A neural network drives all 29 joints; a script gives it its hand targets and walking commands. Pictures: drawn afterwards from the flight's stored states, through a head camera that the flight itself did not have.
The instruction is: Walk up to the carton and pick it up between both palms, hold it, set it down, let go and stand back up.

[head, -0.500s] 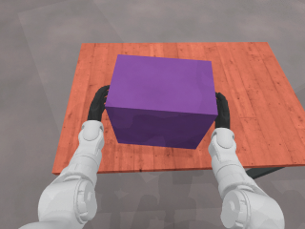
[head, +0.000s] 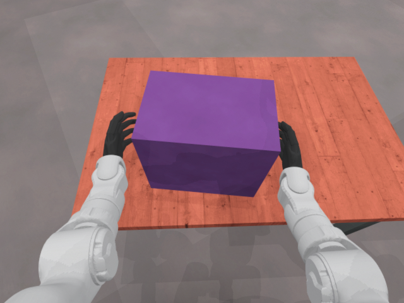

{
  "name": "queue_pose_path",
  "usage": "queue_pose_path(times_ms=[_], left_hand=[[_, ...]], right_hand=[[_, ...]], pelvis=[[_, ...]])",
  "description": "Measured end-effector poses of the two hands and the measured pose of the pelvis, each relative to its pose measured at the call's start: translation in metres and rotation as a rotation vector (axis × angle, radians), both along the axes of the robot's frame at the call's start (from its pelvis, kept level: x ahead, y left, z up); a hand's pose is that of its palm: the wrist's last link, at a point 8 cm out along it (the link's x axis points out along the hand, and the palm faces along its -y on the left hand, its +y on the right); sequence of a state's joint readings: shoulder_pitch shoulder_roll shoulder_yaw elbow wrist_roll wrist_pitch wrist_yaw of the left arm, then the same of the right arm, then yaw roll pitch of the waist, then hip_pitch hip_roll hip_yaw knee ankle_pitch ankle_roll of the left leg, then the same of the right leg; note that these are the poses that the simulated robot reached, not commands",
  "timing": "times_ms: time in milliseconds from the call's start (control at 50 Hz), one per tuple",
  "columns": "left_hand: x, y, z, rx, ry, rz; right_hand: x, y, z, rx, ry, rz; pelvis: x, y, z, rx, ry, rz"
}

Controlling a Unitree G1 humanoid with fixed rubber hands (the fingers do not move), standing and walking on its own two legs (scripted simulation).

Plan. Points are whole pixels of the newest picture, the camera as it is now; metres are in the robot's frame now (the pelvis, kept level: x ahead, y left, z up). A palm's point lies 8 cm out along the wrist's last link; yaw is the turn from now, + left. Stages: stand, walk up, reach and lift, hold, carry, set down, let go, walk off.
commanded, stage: set down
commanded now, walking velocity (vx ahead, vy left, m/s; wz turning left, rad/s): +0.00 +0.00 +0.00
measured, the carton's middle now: (206, 139) +0.46 +0.02 -0.01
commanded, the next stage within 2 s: none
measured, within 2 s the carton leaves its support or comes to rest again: neither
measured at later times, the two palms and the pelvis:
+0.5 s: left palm (113, 185) +0.36 +0.22 -0.04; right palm (290, 176) +0.38 -0.15 +0.00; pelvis -0.02 +0.00 +0.00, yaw +0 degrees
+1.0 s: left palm (63, 223) +0.26 +0.26 +0.03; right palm (313, 225) +0.27 -0.16 +0.03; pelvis -0.07 +0.00 +0.00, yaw +0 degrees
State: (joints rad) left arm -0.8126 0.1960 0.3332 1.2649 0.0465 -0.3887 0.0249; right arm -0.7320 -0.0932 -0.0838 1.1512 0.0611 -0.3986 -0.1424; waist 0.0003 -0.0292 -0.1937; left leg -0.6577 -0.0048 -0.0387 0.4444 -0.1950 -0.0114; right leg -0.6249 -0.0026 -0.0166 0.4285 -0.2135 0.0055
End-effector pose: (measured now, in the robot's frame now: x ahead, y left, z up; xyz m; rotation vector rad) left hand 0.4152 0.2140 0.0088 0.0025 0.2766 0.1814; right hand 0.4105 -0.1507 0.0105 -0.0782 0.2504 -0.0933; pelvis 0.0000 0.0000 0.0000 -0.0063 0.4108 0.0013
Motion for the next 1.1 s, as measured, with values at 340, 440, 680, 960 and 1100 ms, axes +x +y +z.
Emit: queue_pose_path(times_ms=[340,440,680,960,1100], left_hand=[[-0.027,0.011,-0.03,0.014,0.109,0.022],[-0.047,0.005,-0.043,0.013,0.131,0.015],[-0.098,0.027,-0.04,0.037,0.077,0.02],[-0.151,0.05,0.014,0.055,-0.045,0.033],[-0.171,0.039,0.018,0.037,-0.046,0.009]], right_hand=[[-0.011,-0.002,-0.008,-0.029,0.0,0.047],[-0.02,-0.003,-0.012,-0.03,-0.006,0.056],[-0.073,-0.001,-0.016,-0.041,-0.022,0.061],[-0.129,-0.012,0.019,0.055,-0.019,-0.004],[-0.154,-0.016,0.021,0.063,-0.001,-0.009]], pelvis=[[-0.01,-0.002,-0.002,0.002,0.043,-0.001],[-0.017,-0.004,-0.002,0.003,0.05,-0.002],[-0.038,0.001,-0.003,-0.006,0.005,-0.003],[-0.065,0.001,0.004,-0.006,-0.239,-0.001],[-0.075,0.001,0.005,-0.006,-0.332,0.0]])
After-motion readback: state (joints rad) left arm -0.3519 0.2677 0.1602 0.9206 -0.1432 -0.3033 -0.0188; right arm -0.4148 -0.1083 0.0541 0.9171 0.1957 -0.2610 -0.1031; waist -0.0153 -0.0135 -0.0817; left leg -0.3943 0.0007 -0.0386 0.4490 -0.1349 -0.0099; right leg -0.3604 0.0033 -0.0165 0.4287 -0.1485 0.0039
